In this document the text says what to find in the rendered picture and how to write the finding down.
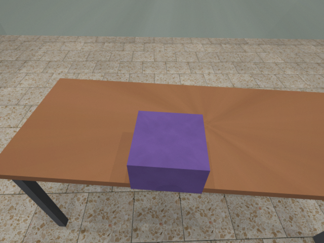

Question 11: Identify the table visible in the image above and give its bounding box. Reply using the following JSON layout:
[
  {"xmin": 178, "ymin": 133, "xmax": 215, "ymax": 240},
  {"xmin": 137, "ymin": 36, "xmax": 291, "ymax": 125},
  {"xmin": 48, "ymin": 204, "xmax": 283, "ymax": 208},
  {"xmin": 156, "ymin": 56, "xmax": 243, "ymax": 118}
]
[{"xmin": 0, "ymin": 78, "xmax": 324, "ymax": 243}]

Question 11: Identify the carton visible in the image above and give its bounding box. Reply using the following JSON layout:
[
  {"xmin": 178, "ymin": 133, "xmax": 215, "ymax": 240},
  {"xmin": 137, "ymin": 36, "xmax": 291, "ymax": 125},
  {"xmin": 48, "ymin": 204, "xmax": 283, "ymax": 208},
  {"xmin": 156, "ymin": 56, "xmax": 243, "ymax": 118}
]
[{"xmin": 127, "ymin": 111, "xmax": 210, "ymax": 194}]

